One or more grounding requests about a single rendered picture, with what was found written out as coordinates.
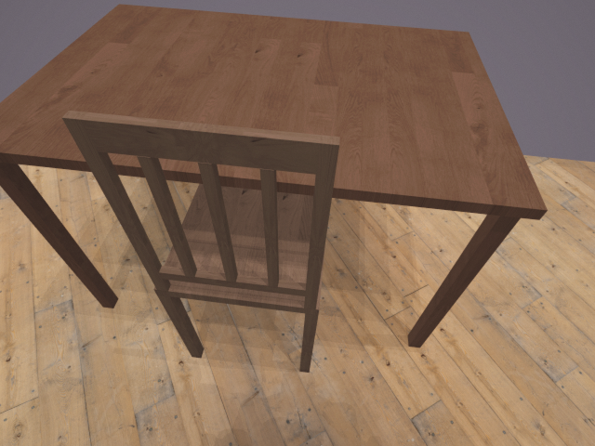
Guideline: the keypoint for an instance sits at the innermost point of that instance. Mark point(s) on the table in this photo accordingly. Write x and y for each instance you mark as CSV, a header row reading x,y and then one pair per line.
x,y
419,121

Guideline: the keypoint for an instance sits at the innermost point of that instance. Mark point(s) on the chair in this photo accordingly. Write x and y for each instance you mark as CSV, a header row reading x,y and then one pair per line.
x,y
254,248

